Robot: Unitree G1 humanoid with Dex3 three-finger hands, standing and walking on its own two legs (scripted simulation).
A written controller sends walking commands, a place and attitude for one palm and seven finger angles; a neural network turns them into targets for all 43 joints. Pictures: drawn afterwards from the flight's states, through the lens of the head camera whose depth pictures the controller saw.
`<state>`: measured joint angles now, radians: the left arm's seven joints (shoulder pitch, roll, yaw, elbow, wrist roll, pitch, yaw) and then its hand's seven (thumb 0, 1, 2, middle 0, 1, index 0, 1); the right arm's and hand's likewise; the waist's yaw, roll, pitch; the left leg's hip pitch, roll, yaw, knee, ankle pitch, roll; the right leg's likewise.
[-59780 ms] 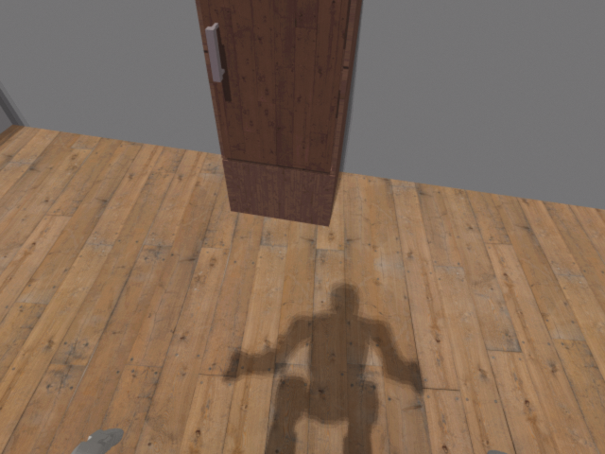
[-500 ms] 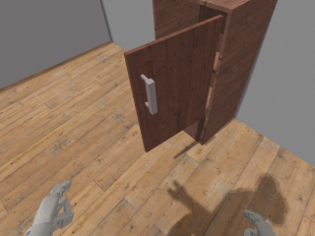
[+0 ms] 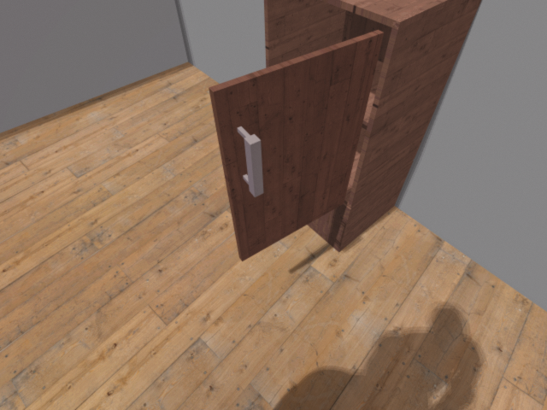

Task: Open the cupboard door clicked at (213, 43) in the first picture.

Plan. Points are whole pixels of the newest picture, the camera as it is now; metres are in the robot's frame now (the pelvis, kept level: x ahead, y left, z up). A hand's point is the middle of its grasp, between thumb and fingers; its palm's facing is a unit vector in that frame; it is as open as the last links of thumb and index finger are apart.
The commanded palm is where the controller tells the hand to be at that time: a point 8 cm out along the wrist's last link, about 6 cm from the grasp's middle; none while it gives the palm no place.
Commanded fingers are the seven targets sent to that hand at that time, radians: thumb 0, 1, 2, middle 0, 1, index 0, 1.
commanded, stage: let the arm hang, fingers relaxed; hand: left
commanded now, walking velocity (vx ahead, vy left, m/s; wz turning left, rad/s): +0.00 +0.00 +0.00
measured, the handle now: (249, 162) +0.59 +0.09 -0.02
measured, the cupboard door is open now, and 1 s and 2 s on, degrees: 83 83 83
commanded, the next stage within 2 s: look to check the result in 0.44 s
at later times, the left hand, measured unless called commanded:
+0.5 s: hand out of the picture +0.02 +0.16 -0.17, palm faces +0.03 -0.98 -0.19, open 7.3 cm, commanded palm none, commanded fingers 0.00 0.90 0.90 -0.20 -0.30 -0.20 -0.30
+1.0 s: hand out of the picture +0.02 +0.15 -0.17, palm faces +0.03 -0.98 -0.19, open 7.4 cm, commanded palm none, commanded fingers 0.00 0.90 0.90 -0.20 -0.30 -0.20 -0.30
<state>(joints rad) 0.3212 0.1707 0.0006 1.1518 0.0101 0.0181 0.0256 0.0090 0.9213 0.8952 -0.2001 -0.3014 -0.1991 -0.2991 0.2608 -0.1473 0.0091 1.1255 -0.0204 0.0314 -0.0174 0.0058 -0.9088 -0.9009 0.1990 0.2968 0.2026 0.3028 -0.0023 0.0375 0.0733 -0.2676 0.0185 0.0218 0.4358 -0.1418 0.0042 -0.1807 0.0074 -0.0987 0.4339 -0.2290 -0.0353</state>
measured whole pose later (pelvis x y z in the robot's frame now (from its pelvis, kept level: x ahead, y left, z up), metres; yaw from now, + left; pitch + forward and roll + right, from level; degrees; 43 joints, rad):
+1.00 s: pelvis +0.03 -0.01 +0.00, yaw +0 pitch -1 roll +0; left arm 0.27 0.13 0.00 1.15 0.01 -0.01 0.03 0.01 0.91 0.90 -0.20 -0.30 -0.20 -0.30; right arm 0.24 -0.15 0.01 1.16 -0.02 0.01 -0.03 0.01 -0.92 -0.90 0.20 0.30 0.20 0.30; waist 0.00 0.01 0.06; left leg -0.20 0.02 0.03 0.38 -0.16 -0.01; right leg -0.12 0.01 -0.09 0.39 -0.25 -0.04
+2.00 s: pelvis +0.04 -0.02 +0.00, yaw +0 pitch -2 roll +0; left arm 0.28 0.15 0.01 1.14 0.01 -0.01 0.03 0.01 0.91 0.90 -0.20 -0.30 -0.20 -0.30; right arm 0.24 -0.15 0.01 1.16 -0.02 0.00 -0.03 0.00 -0.91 -0.90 0.20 0.30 0.20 0.30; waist 0.00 0.01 0.06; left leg -0.16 0.03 0.02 0.37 -0.18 -0.03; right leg -0.07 0.03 -0.10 0.35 -0.26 -0.06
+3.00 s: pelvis +0.05 -0.01 +0.01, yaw +0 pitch -1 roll +0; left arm 0.25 0.19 0.01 1.14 0.01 -0.02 0.03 0.01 0.91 0.90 -0.20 -0.30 -0.20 -0.30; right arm 0.20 -0.20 0.01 1.16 -0.02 0.00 -0.03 0.00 -0.91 -0.90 0.20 0.30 0.20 0.30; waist 0.00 0.00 0.05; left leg -0.15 0.02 0.03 0.34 -0.17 -0.02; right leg -0.06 0.02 -0.09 0.33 -0.25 -0.05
